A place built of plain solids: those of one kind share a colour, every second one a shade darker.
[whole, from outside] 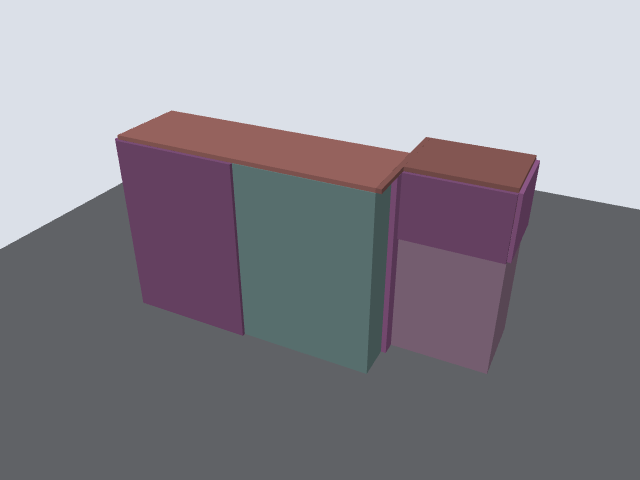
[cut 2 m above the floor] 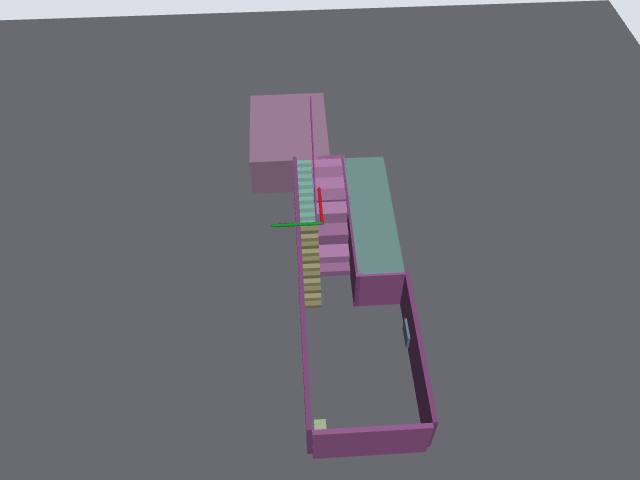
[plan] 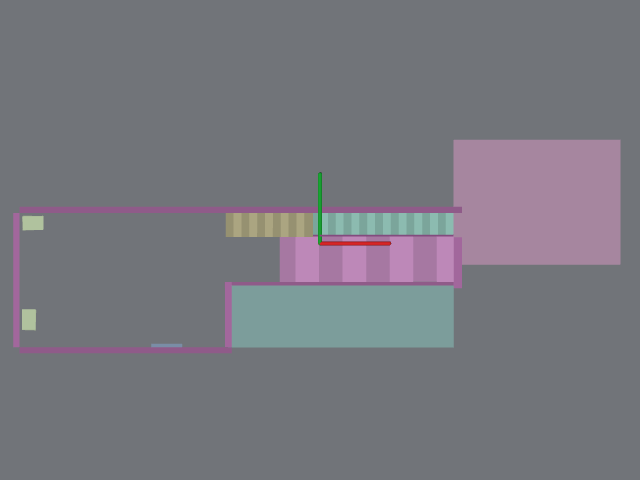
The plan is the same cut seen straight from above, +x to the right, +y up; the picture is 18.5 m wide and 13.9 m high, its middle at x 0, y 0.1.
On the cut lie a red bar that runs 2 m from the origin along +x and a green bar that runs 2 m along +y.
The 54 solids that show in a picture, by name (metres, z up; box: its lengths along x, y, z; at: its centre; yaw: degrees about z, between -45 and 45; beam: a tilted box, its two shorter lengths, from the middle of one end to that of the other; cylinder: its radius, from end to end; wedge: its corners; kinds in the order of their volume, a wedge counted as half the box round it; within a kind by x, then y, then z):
{
 "floor_1": {"box": [4.83, 3.62, 6.2], "at": [6.28, 1.19, 2.8]},
 "fill_1": {"box": [6.53, 1.8, 9.01], "at": [0.61, -2.11, 4.46]},
 "wall_1": {"box": [0.18, 3.89, 9.02], "at": [-8.79, -1.06, 4.46]},
 "wall_2": {"box": [6.15, 0.18, 9.02], "at": [-5.63, -3.09, 4.46]},
 "wall_3": {"box": [0.2, 1.89, 9.02], "at": [-2.66, -2.06, 4.46]},
 "wall_4": {"box": [12.82, 0.18, 9.02], "at": [-2.29, 0.97, 4.46]},
 "wall_5": {"box": [6.62, 0.18, 9.02], "at": [0.56, -1.2, 4.46]},
 "wall_6": {"box": [0.25, 1.48, 9.02], "at": [3.99, -0.56, 4.46]},
 "wall_7": {"box": [4.58, 0.18, 3.07], "at": [6.41, -0.71, 7.44]},
 "wall_8": {"box": [0.18, 3.62, 3.07], "at": [8.79, 1.19, 7.44]},
 "mass_1": {"box": [0.46, 1.37, 0.36], "at": [-0.94, -0.43, 0.13]},
 "mass_2": {"box": [0.69, 1.37, 0.76], "at": [-0.37, -0.43, 0.33]},
 "mass_3": {"box": [0.69, 1.37, 1.35], "at": [0.31, -0.43, 0.63]},
 "mass_4": {"box": [0.69, 1.37, 1.94], "at": [0.99, -0.43, 0.92]},
 "mass_5": {"box": [0.69, 1.37, 2.53], "at": [1.68, -0.43, 1.22]},
 "mass_6": {"box": [0.69, 1.37, 3.12], "at": [2.36, -0.43, 1.51]},
 "mass_7": {"box": [0.69, 1.37, 3.72], "at": [3.04, -0.43, 1.81]},
 "mass_8": {"box": [0.5, 1.37, 4.31], "at": [3.63, -0.43, 2.1]},
 "roof_1": {"box": [12.57, 3.89, 0.2], "at": [-2.42, -1.06, 9.07]},
 "roof_2": {"box": [0.25, 6.01, 0.2], "at": [3.99, 0.0, 9.07]},
 "roof_3": {"box": [4.58, 3.62, 0.2], "at": [6.41, 1.19, 9.07]},
 "under_1": {"box": [0.23, 0.63, 2.2], "at": [-0.11, 0.57, 1.05]},
 "under_2": {"box": [0.23, 0.63, 2.4], "at": [0.11, 0.57, 1.15]},
 "under_3": {"box": [0.23, 0.63, 2.59], "at": [0.34, 0.57, 1.25]},
 "under_4": {"box": [0.23, 0.63, 2.79], "at": [0.57, 0.57, 1.35]},
 "under_5": {"box": [0.23, 0.63, 2.99], "at": [0.8, 0.57, 1.44]},
 "under_6": {"box": [0.23, 0.63, 3.18], "at": [1.02, 0.57, 1.54]},
 "under_7": {"box": [0.23, 0.63, 3.38], "at": [1.25, 0.57, 1.64]},
 "under_8": {"box": [0.23, 0.63, 3.58], "at": [1.48, 0.57, 1.74]},
 "under_9": {"box": [0.23, 0.63, 3.78], "at": [1.71, 0.57, 1.84]},
 "under_10": {"box": [0.23, 0.63, 3.98], "at": [1.93, 0.57, 1.94]},
 "under_11": {"box": [0.23, 0.63, 4.17], "at": [2.16, 0.57, 2.04]},
 "under_12": {"box": [0.23, 0.63, 4.37], "at": [2.39, 0.57, 2.13]},
 "under_13": {"box": [0.23, 0.63, 4.57], "at": [2.62, 0.57, 2.23]},
 "under_14": {"box": [0.23, 0.63, 4.76], "at": [2.84, 0.57, 2.33]},
 "under_15": {"box": [0.23, 0.63, 4.96], "at": [3.07, 0.57, 2.43]},
 "under_16": {"box": [0.23, 0.63, 5.16], "at": [3.3, 0.57, 2.53]},
 "under_17": {"box": [0.23, 0.63, 5.36], "at": [3.53, 0.57, 2.63]},
 "under_18": {"box": [0.23, 0.63, 5.55], "at": [3.75, 0.57, 2.73]},
 "string_1": {"wedge": [[-2.04, 0.2, -0.05], [-2.04, 0.2, 0.35], [-2.04, 0.25, -0.05], [-2.04, 0.25, 0.35], [3.87, 0.2, 5.07], [3.87, 0.2, 5.47], [3.87, 0.25, 5.07], [3.87, 0.25, 5.47]]},
 "tread_1": {"wedge": [[-2.73, 0.18, -0.05], [-2.73, 0.18, 0.19], [-2.73, 0.88, -0.05], [-2.73, 0.88, 0.19], [-2.48, 0.18, -0.05], [-2.48, 0.18, 0.19], [-2.47, 0.88, -0.05], [-2.47, 0.88, 0.19]]},
 "tread_2": {"wedge": [[-2.5, 0.18, 0.18], [-2.5, 0.18, 0.39], [-2.5, 0.88, 0.18], [-2.5, 0.88, 0.39], [-2.25, 0.18, 0.18], [-2.25, 0.18, 0.39], [-2.25, 0.88, 0.18], [-2.25, 0.88, 0.39]]},
 "tread_3": {"wedge": [[-2.28, 0.18, 0.37], [-2.28, 0.18, 0.58], [-2.27, 0.88, 0.37], [-2.27, 0.88, 0.58], [-2.02, 0.18, 0.37], [-2.02, 0.18, 0.58], [-2.02, 0.88, 0.37], [-2.02, 0.88, 0.58]]},
 "tread_4": {"wedge": [[-2.05, 0.18, 0.57], [-2.05, 0.18, 0.78], [-2.05, 0.88, 0.57], [-2.05, 0.88, 0.78], [-1.79, 0.18, 0.57], [-1.79, 0.18, 0.78], [-1.79, 0.88, 0.57], [-1.79, 0.88, 0.78]]},
 "tread_5": {"wedge": [[-1.82, 0.18, 0.77], [-1.82, 0.18, 0.98], [-1.82, 0.88, 0.77], [-1.82, 0.88, 0.98], [-1.57, 0.18, 0.77], [-1.57, 0.18, 0.98], [-1.56, 0.88, 0.77], [-1.56, 0.88, 0.97]]},
 "tread_6": {"wedge": [[-1.59, 0.18, 0.96], [-1.59, 0.18, 1.17], [-1.59, 0.88, 0.96], [-1.59, 0.88, 1.17], [-1.34, 0.18, 0.96], [-1.34, 0.18, 1.17], [-1.34, 0.88, 0.96], [-1.34, 0.88, 1.17]]},
 "tread_7": {"wedge": [[-1.36, 0.18, 1.16], [-1.36, 0.18, 1.37], [-1.36, 0.88, 1.16], [-1.36, 0.88, 1.37], [-1.11, 0.18, 1.16], [-1.11, 0.18, 1.37], [-1.11, 0.88, 1.16], [-1.11, 0.88, 1.37]]},
 "tread_8": {"wedge": [[-1.14, 0.18, 1.36], [-1.14, 0.18, 1.57], [-1.14, 0.88, 1.36], [-1.14, 0.88, 1.57], [-0.88, 0.18, 1.36], [-0.88, 0.18, 1.57], [-0.88, 0.88, 1.36], [-0.88, 0.88, 1.57]]},
 "tread_9": {"wedge": [[-0.91, 0.18, 1.56], [-0.91, 0.18, 1.76], [-0.91, 0.88, 1.56], [-0.91, 0.88, 1.76], [-0.66, 0.18, 1.56], [-0.66, 0.18, 1.76], [-0.66, 0.88, 1.56], [-0.66, 0.88, 1.76]]},
 "tread_10": {"wedge": [[-0.68, 0.18, 1.75], [-0.68, 0.18, 1.96], [-0.68, 0.88, 1.75], [-0.68, 0.88, 1.96], [-0.43, 0.18, 1.75], [-0.43, 0.18, 1.96], [-0.43, 0.88, 1.75], [-0.43, 0.88, 1.96]]},
 "tread_11": {"wedge": [[-0.46, 0.18, 1.95], [-0.46, 0.18, 2.16], [-0.46, 0.88, 1.95], [-0.46, 0.88, 2.16], [-0.2, 0.18, 1.95], [-0.2, 0.18, 2.16], [-0.2, 0.88, 1.95], [-0.2, 0.88, 2.16]]},
 "crate_1": {"box": [0.4, 0.6, 0.3], "at": [-8.43, -2.2, 0.45]},
 "crate_2": {"box": [0.6, 0.4, 0.2], "at": [-8.3, 0.59, 1.1], "yaw": 0.7},
 "radiator_1": {"box": [0.9, 0.1, 0.7], "at": [-4.44, -2.95, 0.5]}
}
